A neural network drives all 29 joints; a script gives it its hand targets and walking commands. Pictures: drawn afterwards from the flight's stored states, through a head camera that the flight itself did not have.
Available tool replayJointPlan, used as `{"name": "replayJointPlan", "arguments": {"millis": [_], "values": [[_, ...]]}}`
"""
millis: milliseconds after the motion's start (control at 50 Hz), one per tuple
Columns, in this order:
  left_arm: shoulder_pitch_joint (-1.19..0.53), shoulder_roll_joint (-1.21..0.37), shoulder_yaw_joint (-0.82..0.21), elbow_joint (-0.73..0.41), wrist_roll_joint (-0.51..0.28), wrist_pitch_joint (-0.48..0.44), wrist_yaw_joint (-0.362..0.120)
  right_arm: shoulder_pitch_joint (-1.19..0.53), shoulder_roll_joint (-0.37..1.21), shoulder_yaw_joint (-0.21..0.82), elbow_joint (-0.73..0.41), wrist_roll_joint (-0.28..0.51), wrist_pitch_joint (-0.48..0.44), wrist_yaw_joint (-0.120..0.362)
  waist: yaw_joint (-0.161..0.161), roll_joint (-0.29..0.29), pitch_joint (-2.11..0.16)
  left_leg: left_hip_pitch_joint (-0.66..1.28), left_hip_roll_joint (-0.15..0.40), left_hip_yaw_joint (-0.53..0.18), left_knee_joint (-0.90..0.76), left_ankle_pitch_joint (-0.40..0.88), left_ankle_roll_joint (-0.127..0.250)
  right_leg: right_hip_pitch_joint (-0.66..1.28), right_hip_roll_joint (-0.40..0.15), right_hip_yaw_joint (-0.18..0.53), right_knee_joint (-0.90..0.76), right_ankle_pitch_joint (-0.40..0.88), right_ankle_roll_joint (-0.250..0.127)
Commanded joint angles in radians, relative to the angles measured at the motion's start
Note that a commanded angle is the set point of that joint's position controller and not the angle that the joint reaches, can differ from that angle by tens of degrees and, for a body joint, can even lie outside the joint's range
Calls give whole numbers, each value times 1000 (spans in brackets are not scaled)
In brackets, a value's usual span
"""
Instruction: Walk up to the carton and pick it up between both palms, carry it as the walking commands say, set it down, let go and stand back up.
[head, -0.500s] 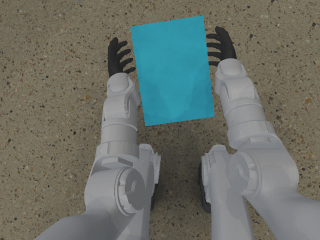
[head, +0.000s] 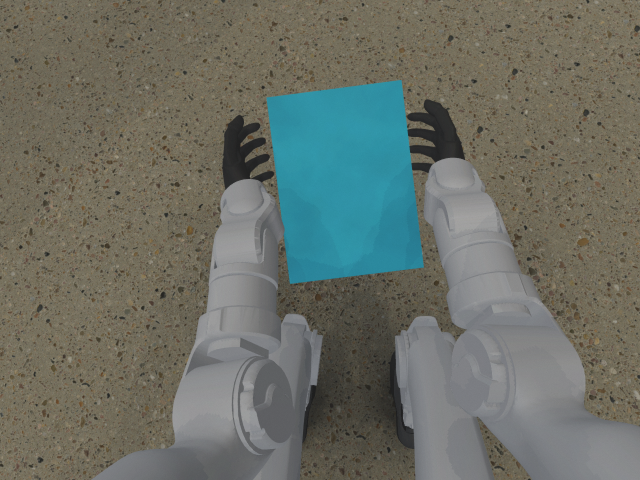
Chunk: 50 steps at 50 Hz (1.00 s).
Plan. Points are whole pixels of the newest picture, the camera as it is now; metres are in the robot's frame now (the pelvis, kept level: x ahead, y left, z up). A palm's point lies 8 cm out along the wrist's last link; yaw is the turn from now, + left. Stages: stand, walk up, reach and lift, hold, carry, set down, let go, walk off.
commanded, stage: reach and lift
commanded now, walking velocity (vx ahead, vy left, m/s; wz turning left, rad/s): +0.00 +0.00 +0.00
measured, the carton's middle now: (342, 190) +0.48 +0.03 -0.14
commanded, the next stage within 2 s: none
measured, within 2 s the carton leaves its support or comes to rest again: neither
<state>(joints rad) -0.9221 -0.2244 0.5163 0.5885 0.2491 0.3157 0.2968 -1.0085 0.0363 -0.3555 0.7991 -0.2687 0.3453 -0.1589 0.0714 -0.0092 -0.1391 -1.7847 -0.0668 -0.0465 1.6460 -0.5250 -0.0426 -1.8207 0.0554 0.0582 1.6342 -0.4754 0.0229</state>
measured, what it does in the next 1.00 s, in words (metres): rises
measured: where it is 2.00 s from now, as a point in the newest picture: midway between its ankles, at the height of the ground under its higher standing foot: (351, 414)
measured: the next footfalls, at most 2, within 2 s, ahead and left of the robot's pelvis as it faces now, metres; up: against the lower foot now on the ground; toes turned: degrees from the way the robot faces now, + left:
none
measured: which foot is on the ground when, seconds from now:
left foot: down 0.00-1.00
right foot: down 0.00-1.00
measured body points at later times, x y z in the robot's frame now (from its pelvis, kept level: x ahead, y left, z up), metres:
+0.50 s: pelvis +0.02 -0.01 +0.07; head +0.21 -0.02 +0.47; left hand +0.44 +0.14 +0.03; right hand +0.47 -0.10 +0.01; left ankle +0.09 +0.13 -0.50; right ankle +0.11 -0.12 -0.50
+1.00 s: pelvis +0.04 -0.02 +0.13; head +0.19 -0.03 +0.56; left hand +0.42 +0.14 +0.10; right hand +0.45 -0.11 +0.08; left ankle +0.09 +0.13 -0.50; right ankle +0.11 -0.12 -0.50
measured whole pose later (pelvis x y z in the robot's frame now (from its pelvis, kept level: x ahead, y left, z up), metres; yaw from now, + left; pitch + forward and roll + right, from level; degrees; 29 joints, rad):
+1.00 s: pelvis +0.04 -0.02 +0.13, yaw -1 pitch +25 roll +2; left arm -0.62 -0.27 0.49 0.52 0.30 0.28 0.15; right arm -0.69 0.16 -0.35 0.69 -0.29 0.29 -0.17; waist 0.09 -0.02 -0.12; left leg -1.16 -0.04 -0.06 1.14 -0.43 -0.05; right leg -1.20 0.06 0.06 1.15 -0.39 -0.01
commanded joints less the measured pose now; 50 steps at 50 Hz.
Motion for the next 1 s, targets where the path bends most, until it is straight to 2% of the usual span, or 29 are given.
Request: {"name": "replayJointPlan", "arguments": {"millis": [0,640,980], "values": [[-624,-994,-577,139,-147,15,-424,-655,1073,454,-41,163,-73,291,16,-71,-976,468,-127,88,-207,231,5,650,131,-77,-179,194,-11],[-368,-1021,-606,122,-97,-16,-440,-414,1135,505,-75,131,-107,274,32,-75,-801,721,-107,49,-487,264,15,958,113,-19,-468,236,-8],[-238,-1036,-633,91,-76,-23,-459,-271,1172,540,-93,116,-108,279,43,-63,-682,916,-89,33,-654,357,22,1157,98,16,-649,322,-16]]}}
